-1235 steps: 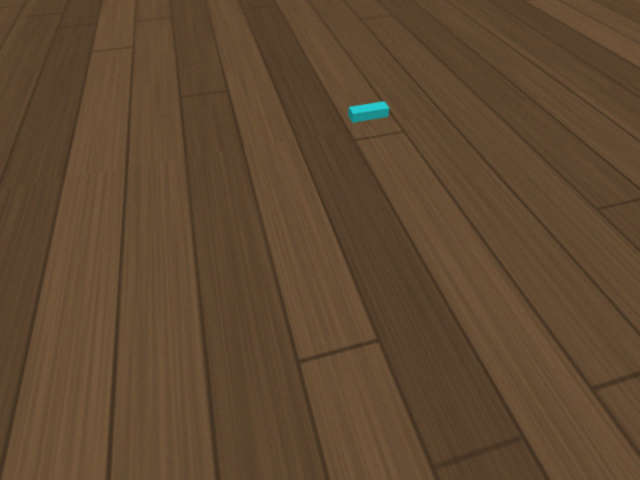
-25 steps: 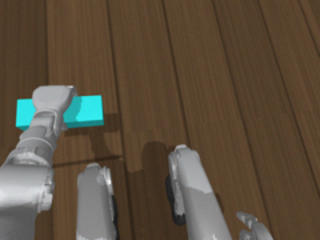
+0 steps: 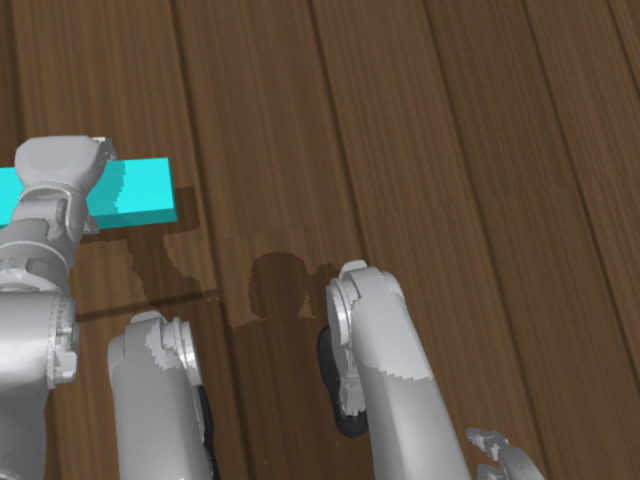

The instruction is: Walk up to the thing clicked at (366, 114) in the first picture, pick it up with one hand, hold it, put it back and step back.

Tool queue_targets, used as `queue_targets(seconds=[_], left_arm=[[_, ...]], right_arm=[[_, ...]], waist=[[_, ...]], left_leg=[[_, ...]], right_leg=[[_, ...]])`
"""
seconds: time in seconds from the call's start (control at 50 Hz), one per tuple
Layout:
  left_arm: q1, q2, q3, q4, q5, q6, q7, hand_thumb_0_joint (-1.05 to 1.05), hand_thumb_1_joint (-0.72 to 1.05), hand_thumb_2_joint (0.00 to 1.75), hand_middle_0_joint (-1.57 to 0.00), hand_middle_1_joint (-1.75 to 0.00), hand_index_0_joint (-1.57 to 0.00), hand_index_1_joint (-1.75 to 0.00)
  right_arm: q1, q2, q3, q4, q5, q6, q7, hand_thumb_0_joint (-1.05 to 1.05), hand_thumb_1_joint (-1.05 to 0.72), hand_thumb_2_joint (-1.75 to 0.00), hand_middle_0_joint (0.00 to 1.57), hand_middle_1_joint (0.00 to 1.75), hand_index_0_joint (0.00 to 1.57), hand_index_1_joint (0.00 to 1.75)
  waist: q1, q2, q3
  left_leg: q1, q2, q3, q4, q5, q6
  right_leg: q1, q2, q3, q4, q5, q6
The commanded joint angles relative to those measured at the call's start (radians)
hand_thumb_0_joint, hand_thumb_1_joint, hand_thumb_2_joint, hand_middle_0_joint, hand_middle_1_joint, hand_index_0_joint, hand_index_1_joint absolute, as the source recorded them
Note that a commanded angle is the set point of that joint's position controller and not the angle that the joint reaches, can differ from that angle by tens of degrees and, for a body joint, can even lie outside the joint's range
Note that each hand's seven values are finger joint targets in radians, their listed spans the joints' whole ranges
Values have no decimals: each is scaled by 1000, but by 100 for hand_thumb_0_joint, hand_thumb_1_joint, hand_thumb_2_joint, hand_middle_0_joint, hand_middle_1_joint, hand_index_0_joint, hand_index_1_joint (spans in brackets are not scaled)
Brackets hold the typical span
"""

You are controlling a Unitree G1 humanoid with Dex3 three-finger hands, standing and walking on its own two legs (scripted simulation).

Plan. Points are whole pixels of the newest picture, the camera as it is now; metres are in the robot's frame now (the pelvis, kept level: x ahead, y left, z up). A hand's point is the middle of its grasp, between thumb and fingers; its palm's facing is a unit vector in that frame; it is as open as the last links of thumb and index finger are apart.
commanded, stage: crouch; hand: left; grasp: from above
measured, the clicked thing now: (88, 197) +0.50 +0.21 -0.21
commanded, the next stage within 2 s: lower in 0.42 s
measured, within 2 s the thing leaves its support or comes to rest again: rests again in 1.78 s
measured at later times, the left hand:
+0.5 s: hand (89, 192) +0.51 +0.20 -0.22, palm faces -0.46 +0.01 -0.89, open 10.4 cm
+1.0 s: hand (103, 198) +0.51 +0.20 -0.27, palm faces -0.45 +0.00 -0.89, open 10.4 cm
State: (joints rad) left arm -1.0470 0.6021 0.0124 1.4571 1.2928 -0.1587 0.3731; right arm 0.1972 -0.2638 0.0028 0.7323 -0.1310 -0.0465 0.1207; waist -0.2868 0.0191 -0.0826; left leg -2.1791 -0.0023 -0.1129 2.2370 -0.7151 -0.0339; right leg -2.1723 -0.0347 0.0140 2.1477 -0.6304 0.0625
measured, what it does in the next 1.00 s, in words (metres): lowers itself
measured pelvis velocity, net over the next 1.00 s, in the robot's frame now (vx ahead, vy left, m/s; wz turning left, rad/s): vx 0.00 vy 0.01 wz -0.07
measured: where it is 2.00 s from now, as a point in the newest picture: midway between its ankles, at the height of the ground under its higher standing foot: (274, 428)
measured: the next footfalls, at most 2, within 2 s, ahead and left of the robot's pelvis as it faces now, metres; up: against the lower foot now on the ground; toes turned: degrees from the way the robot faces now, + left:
none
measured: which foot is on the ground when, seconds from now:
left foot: down 0.00-1.00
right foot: down 0.00-1.00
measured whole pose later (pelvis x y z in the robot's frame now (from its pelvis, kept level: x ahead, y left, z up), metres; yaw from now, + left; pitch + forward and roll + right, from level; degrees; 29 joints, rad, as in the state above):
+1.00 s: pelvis +0.00 +0.01 -0.07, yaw -4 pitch +35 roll -10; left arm -1.14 0.77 0.06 1.60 1.37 -0.19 0.48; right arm 0.20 -0.29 0.12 0.70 -0.20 -0.10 0.19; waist -0.38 -0.02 0.05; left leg -2.36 -0.02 -0.17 2.47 -0.72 -0.02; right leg -2.31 -0.01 -0.02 2.32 -0.62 0.07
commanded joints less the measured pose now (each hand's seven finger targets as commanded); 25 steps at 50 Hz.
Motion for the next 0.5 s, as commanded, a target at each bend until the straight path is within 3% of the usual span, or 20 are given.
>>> queue_targets(seconds=[0.0, 0.1, 0.12, 0.2, 0.48], left_arm=[[-455, 223, 27, -153, 7, -9, 62, 0, 64, 80, -97, -71, -100, -68], [-480, 264, 39, -118, 17, -8, 75, 0, 65, 82, -99, -71, -101, -69], [-457, 244, 30, -93, 21, -5, 75, 0, 67, 81, -99, -72, -101, -69], [-475, 261, 25, -73, 19, 0, 78, 0, 69, 83, -101, -73, -103, -71], [-510, 292, 30, -104, 24, -6, 73, 0, 68, 80, -99, -77, -103, -73]], right_arm=[[237, -234, -63, 1, -16, -14, -5, 0, -90, -90, 20, 30, 20, 30], [243, -248, -49, -3, -22, -18, 0, 0, -91, -90, 20, 30, 20, 30], [249, -249, -42, -1, -24, -19, 3, 0, -91, -90, 20, 30, 20, 30], [239, -251, -28, -2, -27, -21, 5, 0, -91, -90, 20, 30, 20, 30], [269, -273, -4, 7, -34, -25, 21, 0, -91, -90, 20, 30, 20, 30]], waist=[[-44, 286, -720], [-47, 299, -738], [-54, 297, -721], [-60, 289, -710], [-87, 333, -666]], left_leg=[[486, -18, 106, -220, 214, 50], [457, -21, 104, -196, 206, 52], [461, -21, 99, -193, 212, 49], [426, -22, 101, -164, 202, 56], [396, -21, 86, -122, 213, 47]], right_leg=[[369, 26, -126, -180, 199, -91], [359, 27, -133, -150, 195, -91], [347, 25, -138, -143, 200, -91], [342, 32, -141, -127, 201, -90], [291, 35, -164, -78, 213, -91]])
